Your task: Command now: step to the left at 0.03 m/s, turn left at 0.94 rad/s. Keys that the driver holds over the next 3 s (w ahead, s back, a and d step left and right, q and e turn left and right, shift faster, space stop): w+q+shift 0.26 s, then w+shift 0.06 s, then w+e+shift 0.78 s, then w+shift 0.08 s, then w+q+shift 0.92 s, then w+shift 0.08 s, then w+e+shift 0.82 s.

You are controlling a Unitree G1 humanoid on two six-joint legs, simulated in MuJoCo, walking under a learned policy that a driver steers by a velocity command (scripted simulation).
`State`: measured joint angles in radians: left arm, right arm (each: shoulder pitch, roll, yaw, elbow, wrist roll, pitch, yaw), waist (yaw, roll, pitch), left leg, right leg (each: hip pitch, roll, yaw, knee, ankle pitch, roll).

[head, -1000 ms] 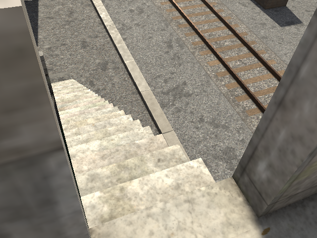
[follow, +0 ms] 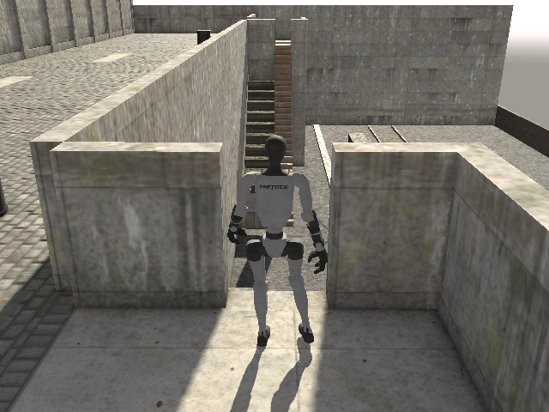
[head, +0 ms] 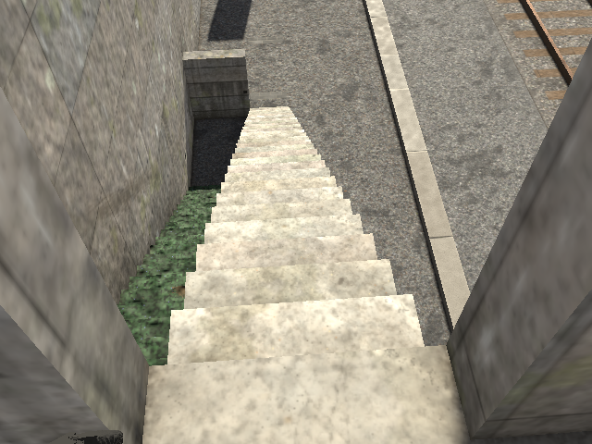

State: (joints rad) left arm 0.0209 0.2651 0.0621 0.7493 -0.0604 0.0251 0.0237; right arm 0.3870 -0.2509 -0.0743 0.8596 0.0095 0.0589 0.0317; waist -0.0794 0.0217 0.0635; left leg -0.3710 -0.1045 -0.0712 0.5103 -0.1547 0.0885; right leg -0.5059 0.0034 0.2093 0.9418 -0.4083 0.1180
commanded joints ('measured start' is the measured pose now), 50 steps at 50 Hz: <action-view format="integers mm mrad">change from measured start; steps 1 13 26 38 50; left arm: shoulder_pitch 164 -117 181 298 232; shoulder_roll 75 147 113 63 164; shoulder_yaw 34 22 -28 15 44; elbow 59 -66 -34 -61 -126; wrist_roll -16 64 52 -52 72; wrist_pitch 2 -50 45 32 49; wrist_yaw -4 -5 -86 -120 16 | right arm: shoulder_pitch -185 276 -151 -53 -304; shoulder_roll -179 -11 -131 -263 -132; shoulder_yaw -55 30 45 -75 5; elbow -198 -74 -201 -60 -268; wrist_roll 20 -38 -77 171 -58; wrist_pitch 34 -126 -256 -10 27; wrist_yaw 16 113 -11 -88 -83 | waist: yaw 120 -139 103 138 76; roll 73 -208 113 181 -57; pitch -142 -28 36 -134 -194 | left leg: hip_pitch -80 235 -101 244 -181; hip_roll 130 90 515 348 139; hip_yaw -236 164 -164 384 11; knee -159 845 -278 204 875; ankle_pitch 220 -158 -257 486 -209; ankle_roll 141 -141 70 -65 -109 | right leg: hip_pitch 266 -333 -357 262 178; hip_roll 80 -40 -113 65 -191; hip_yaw -168 -320 14 -426 170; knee -268 -698 811 -406 -536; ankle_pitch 136 -80 91 303 693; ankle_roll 41 -111 65 -125 -353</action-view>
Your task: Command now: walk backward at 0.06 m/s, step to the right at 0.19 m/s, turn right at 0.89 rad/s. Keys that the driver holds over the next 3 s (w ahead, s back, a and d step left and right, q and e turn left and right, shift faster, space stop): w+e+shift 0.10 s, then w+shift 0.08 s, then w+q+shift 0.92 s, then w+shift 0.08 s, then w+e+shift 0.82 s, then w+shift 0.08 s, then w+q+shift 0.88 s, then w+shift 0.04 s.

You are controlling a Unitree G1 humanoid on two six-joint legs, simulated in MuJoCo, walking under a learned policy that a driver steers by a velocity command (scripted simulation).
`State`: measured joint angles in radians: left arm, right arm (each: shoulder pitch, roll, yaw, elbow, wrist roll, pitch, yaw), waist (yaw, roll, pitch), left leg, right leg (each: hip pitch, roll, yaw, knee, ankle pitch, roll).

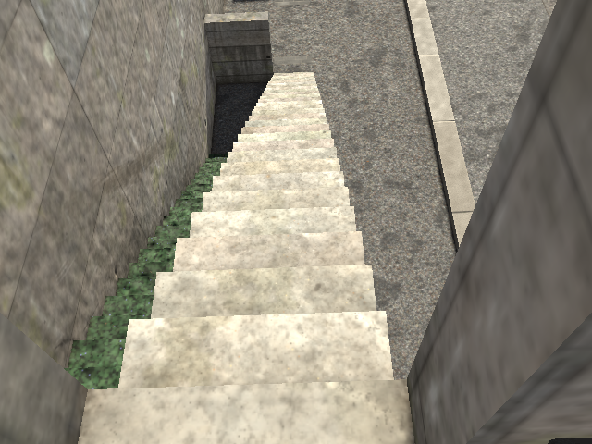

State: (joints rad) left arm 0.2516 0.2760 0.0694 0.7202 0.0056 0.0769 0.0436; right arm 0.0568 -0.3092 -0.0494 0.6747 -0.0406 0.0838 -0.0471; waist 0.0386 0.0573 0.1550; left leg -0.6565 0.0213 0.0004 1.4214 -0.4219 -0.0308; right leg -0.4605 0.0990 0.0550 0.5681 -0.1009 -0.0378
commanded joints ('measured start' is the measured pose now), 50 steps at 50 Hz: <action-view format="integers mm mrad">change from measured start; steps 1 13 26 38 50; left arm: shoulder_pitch -31 31 14 2 12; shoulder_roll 158 200 -1 37 103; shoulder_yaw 37 24 -15 -31 8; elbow -111 -112 -62 -158 -121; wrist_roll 16 37 49 28 40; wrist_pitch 9 41 29 1 -34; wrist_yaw -12 -49 -27 24 15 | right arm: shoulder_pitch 38 -84 286 206 122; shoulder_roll -76 1 -228 -61 0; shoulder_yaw -24 39 -106 -77 -58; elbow -74 -77 54 -21 -159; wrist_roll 6 -26 13 23 39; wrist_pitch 0 -210 -49 2 27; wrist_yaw -12 125 8 43 64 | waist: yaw -57 -7 -63 -32 -39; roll -157 -2 201 -192 -164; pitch -240 -164 -132 -126 -229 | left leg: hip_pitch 125 200 388 -23 337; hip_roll -6 290 78 -27 13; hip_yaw -54 -625 -375 26 122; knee -81 -1230 -1094 -149 -637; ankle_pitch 68 -102 236 35 -107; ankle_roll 12 374 97 -28 65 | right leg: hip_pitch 74 -484 267 412 265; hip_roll -258 58 42 -305 -433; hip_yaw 344 351 -86 -76 -174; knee -178 1015 -300 -134 -28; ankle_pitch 282 -83 -329 515 302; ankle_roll -196 222 28 -144 -134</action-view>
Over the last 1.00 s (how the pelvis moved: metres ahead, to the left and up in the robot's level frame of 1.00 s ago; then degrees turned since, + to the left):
0.14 -0.18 -0.02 -4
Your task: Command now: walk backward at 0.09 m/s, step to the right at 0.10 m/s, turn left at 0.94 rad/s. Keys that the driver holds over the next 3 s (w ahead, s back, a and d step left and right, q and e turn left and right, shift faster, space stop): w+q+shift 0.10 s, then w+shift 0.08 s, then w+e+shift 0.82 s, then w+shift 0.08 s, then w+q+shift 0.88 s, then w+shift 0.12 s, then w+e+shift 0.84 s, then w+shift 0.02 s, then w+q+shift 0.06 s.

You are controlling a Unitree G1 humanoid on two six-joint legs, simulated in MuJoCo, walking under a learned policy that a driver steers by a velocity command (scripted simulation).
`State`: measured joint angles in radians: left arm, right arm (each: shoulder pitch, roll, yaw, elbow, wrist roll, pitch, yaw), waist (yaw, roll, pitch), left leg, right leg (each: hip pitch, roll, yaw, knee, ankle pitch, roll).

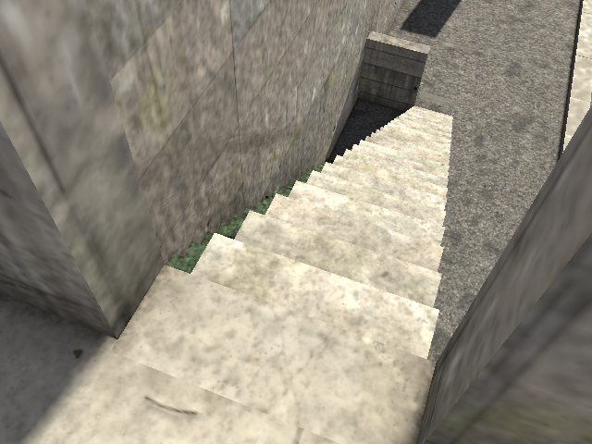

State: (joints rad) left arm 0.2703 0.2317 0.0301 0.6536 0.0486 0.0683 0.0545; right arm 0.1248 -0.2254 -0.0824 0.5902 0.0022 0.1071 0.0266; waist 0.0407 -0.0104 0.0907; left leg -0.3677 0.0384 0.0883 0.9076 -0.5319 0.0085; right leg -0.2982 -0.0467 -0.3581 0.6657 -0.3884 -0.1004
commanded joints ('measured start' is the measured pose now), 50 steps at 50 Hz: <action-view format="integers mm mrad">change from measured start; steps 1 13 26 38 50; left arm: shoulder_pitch -41 -43 19 45 -82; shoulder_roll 156 76 130 197 288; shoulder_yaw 54 32 30 88 115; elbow -54 -18 -24 -61 -104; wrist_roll -5 -56 -12 -22 -88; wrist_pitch -31 -22 -20 -15 -92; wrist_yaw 7 -10 -71 -85 -24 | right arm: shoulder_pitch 116 -67 13 -58 -112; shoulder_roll -104 -132 -205 -152 -187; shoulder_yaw -29 8 -24 7 -9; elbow -61 -78 25 32 28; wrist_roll -7 -5 -8 2 -22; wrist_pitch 0 -65 -52 -48 -139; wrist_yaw -8 -67 -63 -94 -105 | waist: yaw -94 -28 -20 8 19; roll -51 102 52 -93 164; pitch -171 -189 -173 -156 -79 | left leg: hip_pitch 185 169 142 -191 135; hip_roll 9 134 158 -53 315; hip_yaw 7 -278 -90 -145 -490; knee -283 -503 -213 60 -709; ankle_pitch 122 619 595 117 296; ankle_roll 49 218 53 -55 234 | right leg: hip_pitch -5 -200 121 230 -334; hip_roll -272 8 43 -46 97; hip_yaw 196 373 411 802 504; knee -64 340 -314 -262 487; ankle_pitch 511 32 227 566 -45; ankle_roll -18 210 67 -141 159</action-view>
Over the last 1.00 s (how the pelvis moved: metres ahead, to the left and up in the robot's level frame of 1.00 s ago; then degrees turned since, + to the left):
-0.16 -0.12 0.00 22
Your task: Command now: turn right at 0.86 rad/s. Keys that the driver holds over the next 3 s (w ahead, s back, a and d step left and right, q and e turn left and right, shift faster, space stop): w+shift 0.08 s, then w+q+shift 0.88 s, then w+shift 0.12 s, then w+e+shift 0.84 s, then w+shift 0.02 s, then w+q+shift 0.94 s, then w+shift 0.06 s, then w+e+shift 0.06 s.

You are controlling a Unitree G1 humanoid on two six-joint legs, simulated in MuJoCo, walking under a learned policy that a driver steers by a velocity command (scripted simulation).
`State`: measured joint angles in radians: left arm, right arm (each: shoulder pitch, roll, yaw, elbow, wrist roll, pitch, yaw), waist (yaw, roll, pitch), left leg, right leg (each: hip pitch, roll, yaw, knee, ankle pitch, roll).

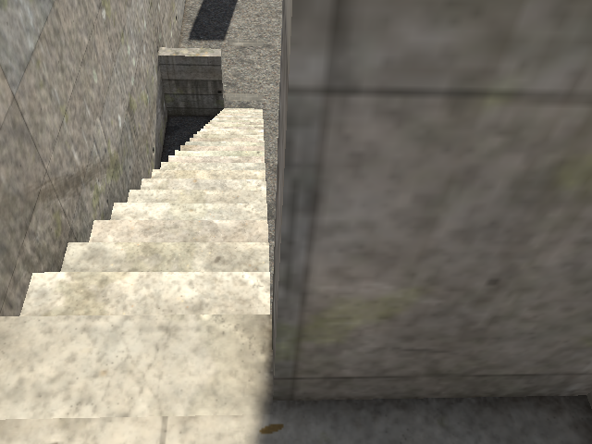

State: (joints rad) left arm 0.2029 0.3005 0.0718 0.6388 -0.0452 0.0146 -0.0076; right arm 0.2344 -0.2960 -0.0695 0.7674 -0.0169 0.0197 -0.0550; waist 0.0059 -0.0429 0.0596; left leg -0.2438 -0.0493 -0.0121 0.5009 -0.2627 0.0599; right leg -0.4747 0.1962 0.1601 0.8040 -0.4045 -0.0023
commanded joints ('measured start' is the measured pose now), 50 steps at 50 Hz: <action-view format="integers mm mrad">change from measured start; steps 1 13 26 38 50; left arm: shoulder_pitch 63 58 -109 -37 117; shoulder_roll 187 184 131 96 82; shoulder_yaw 70 29 27 25 46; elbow -55 -96 -50 -9 122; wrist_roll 23 43 59 78 17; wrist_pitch -19 -14 -20 31 -26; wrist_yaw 47 76 86 53 21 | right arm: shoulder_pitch -245 -63 -98 -112 -117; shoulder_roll -102 -134 -45 -202 -161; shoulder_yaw -14 12 -9 -47 -51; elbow -167 -133 -245 -281 -280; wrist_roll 5 39 34 43 71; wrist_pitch -55 -109 9 -1 57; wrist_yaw -27 90 82 -18 -12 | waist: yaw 72 2 -1 24 46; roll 134 133 -95 197 307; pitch -69 -160 -162 -145 -124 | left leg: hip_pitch -14 -81 -230 -58 -79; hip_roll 331 189 136 236 91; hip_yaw -284 -156 45 -347 -488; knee -269 -65 412 -143 -84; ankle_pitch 79 308 -96 249 -36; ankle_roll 141 38 -135 92 -1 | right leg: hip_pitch -109 484 305 -172 266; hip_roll -145 -287 -518 -147 -134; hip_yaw -37 -64 -186 -30 -80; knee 454 -425 -406 496 -405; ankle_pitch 25 373 598 117 180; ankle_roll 76 23 -180 81 77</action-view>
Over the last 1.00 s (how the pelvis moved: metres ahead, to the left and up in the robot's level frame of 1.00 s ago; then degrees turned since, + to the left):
-0.13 -0.06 0.02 -21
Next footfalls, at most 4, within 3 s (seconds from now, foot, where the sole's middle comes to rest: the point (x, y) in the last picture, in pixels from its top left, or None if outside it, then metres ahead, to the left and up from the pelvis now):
0.26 right None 0.01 -0.18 -0.77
0.60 left None -0.02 0.08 -0.77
1.02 right None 0.05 -0.18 -0.77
1.36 left None -0.15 -0.03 -0.77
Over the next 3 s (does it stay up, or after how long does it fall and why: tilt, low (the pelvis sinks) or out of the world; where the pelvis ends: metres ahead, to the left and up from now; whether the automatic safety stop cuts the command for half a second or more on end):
stays up -0.12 -0.20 -0.01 its command is cut before an obstacle from the start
